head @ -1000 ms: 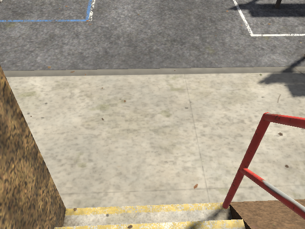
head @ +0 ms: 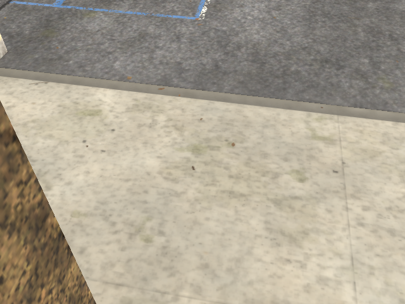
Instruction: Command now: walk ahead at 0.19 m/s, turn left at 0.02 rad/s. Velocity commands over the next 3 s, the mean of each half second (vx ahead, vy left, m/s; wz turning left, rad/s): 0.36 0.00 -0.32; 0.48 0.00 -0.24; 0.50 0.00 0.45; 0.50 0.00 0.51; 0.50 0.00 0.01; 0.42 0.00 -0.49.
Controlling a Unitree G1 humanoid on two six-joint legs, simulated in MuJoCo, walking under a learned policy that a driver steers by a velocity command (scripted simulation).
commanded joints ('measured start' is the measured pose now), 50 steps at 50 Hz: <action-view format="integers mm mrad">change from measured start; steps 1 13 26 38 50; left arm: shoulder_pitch -75 -4 -164 85 -116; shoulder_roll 150 90 166 9 205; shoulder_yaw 72 49 0 -38 -13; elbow -26 -37 -176 -62 -99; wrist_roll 36 58 27 67 70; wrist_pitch -13 -44 -145 21 -6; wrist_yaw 21 61 50 -44 -2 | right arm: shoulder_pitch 408 210 196 19 141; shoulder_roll -126 -62 -64 35 -166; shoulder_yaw -31 -33 -40 7 -19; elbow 104 88 -166 -11 21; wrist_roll -17 -22 -92 -41 -21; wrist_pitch -43 -18 0 -55 -1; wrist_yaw -44 -115 -41 -67 -64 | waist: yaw -125 -26 -286 46 -49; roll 99 72 -18 88 -96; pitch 149 73 153 202 159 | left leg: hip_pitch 298 -208 611 -606 -27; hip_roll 184 297 41 187 138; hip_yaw -169 -160 64 -178 -314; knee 33 219 630 -5 701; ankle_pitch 584 63 659 13 -216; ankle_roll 143 152 -101 250 133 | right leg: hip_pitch -384 254 -775 -42 461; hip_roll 36 71 140 -70 -55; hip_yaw -25 -61 146 57 32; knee -395 -330 -419 -89 -1457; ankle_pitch -105 -397 -624 333 308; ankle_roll -37 -181 -296 -188 -178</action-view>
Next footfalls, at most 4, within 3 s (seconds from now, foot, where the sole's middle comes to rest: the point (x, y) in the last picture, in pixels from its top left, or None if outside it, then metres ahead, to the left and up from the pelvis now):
0.28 right None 0.05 -0.16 -0.77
0.58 left None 0.26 0.00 -0.99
1.02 right None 0.44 -0.33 -1.20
1.62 left None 0.81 -0.21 -1.42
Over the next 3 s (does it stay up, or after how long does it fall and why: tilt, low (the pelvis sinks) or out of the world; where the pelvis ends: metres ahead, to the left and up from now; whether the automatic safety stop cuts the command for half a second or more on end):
stays up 1.39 -0.31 -0.65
